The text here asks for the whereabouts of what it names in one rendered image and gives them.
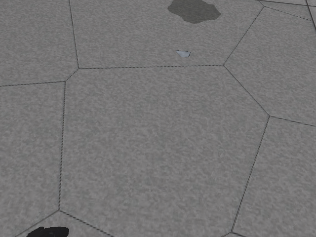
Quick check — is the left robot hand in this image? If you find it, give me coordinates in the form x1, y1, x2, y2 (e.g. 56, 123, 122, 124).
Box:
27, 226, 69, 237

